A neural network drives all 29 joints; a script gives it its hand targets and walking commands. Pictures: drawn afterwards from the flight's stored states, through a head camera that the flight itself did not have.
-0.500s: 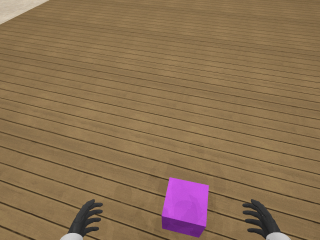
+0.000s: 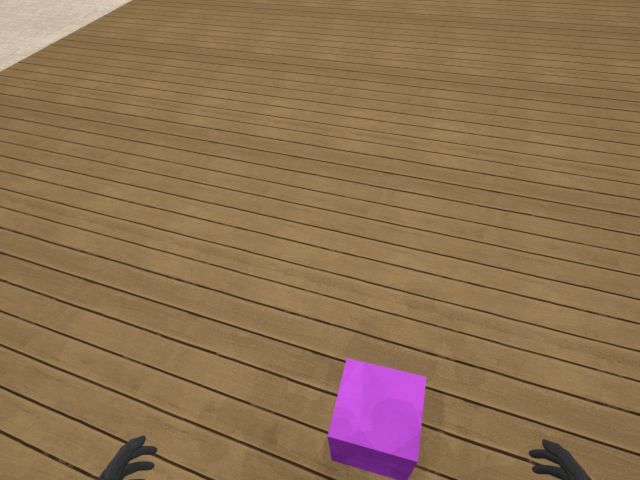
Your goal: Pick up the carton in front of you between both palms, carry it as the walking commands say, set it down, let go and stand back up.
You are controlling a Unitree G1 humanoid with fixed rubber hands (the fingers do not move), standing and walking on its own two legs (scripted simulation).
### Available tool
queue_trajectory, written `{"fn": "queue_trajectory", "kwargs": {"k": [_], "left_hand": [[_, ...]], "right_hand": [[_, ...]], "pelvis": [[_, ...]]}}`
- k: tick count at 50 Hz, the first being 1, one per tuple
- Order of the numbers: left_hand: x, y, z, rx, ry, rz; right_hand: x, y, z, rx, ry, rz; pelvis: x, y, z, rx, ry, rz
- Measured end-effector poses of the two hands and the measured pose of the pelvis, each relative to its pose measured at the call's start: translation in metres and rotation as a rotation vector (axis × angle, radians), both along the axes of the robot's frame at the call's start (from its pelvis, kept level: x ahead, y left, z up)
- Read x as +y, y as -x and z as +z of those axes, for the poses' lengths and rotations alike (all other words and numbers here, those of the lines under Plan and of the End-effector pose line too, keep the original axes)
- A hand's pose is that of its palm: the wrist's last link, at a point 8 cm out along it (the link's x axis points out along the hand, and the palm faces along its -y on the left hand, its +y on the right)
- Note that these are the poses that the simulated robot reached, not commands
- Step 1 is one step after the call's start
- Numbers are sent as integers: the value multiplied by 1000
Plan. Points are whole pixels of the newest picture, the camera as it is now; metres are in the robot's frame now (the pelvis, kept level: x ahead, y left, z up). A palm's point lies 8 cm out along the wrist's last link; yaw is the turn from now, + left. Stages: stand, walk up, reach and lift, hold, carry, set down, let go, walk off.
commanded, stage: stand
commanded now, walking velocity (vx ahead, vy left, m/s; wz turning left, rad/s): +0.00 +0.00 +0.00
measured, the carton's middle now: (376, 420) +0.38 -0.08 -0.64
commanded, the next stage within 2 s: none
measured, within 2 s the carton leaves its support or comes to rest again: neither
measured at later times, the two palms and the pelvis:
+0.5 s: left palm out of the picture +0.09 +0.30 -0.08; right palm out of the picture +0.10 -0.30 -0.10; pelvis -0.01 +0.00 +0.01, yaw +1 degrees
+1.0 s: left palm out of the picture +0.07 +0.31 -0.09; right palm out of the picture +0.07 -0.30 -0.10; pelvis -0.02 +0.00 +0.01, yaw +0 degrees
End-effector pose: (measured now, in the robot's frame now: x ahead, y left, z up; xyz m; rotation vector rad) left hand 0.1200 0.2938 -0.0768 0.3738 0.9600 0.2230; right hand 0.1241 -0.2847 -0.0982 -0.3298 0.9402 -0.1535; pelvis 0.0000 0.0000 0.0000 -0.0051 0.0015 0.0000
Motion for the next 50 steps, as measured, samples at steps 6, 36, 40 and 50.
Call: {"fn": "queue_trajectory", "kwargs": {"k": [6, 36, 40, 50], "left_hand": [[-3, 3, -4, 16, 14, 17], [13, 43, -9, 102, 17, 68], [15, 47, -9, 113, 17, 69], [18, 54, -10, 134, 15, 71]], "right_hand": [[-4, 1, 0, 19, 12, 3], [-13, 41, 0, 108, 40, -11], [-14, 46, 0, 119, 42, -15], [-16, 54, -1, 142, 45, -25]], "pelvis": [[-3, -2, 1, -7, 1, 6], [0, 17, 8, -40, -2, 7], [1, 19, 9, -41, -3, 7], [2, 23, 10, -44, -4, 5]]}}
